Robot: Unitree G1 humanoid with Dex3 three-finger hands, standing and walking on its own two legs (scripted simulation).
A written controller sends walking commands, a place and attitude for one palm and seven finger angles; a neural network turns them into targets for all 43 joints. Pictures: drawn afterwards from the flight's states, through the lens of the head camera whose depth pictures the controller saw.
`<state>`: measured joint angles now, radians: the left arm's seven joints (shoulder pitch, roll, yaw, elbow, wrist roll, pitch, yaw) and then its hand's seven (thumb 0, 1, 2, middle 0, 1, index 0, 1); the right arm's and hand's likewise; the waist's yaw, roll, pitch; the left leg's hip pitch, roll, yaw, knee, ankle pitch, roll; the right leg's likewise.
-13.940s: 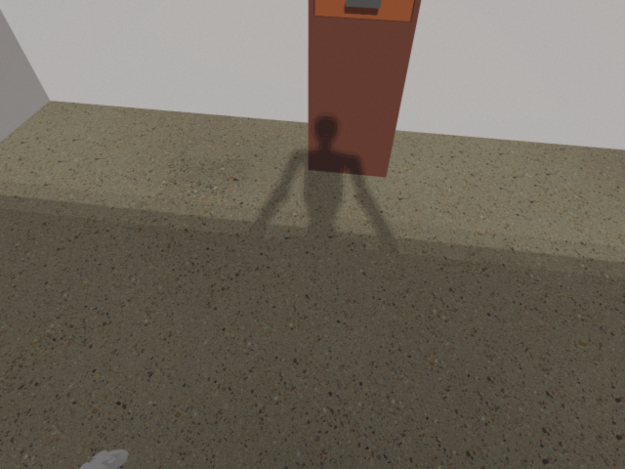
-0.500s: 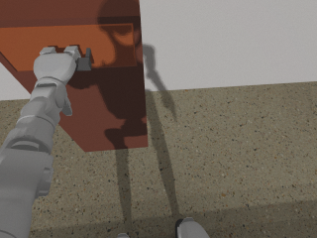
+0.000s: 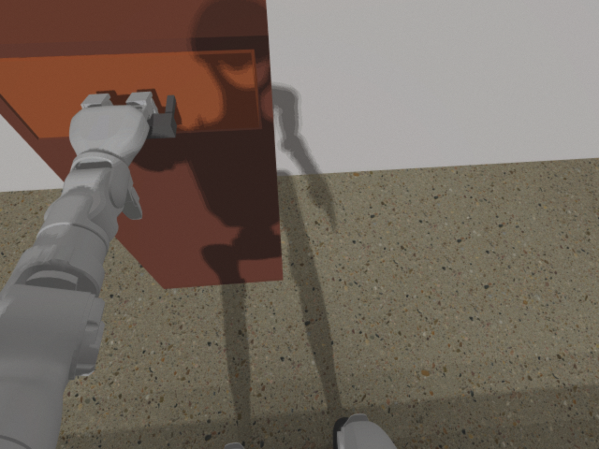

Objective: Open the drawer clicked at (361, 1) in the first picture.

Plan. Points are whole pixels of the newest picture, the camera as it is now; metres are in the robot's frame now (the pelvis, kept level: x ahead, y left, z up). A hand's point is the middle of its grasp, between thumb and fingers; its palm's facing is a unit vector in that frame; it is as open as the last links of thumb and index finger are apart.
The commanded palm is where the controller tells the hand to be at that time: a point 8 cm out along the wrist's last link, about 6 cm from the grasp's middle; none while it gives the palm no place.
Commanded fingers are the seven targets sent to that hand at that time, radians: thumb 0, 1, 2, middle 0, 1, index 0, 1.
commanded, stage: close the thumb around the handle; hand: left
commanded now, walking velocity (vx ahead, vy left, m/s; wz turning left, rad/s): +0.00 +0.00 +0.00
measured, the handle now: (132, 115) +0.57 +0.20 +0.07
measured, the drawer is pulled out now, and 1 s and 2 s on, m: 0.00 0.01 0.04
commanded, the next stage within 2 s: pull the drawer open in 0.58 s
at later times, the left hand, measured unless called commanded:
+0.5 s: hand (128, 156) +0.51 +0.21 +0.05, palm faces -0.04 +0.00 -1.00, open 6.0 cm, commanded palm +0.49 +0.21 +0.10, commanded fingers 0.00 0.90 0.90 -0.40 -1.35 -0.40 -1.35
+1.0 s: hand (128, 162) +0.50 +0.21 +0.05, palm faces -0.03 -0.02 -1.00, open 6.0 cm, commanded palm +0.46 +0.21 +0.10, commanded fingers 0.00 0.90 0.90 -0.40 -1.35 -0.40 -1.35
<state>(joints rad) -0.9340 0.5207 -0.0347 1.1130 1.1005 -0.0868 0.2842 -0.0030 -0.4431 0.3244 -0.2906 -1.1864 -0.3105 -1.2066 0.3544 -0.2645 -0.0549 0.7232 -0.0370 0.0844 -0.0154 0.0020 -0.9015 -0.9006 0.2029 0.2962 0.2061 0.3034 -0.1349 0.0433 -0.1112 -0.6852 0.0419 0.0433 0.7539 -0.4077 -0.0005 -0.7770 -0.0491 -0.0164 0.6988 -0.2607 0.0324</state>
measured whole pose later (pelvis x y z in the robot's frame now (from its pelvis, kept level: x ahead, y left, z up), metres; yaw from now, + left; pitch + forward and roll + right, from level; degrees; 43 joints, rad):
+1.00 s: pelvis +0.02 +0.00 +0.01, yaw -1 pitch +19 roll -1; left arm -0.79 0.49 -0.03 0.94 1.07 -0.04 0.27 0.00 0.71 0.78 -0.29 -1.34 -0.32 -1.33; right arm 0.36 -0.26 -0.08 0.70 -0.03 0.10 0.00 0.00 -0.90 -0.90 0.20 0.30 0.21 0.30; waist -0.11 0.05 -0.13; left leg -0.62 0.05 0.06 0.71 -0.41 0.00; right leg -0.73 -0.04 0.00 0.66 -0.26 0.04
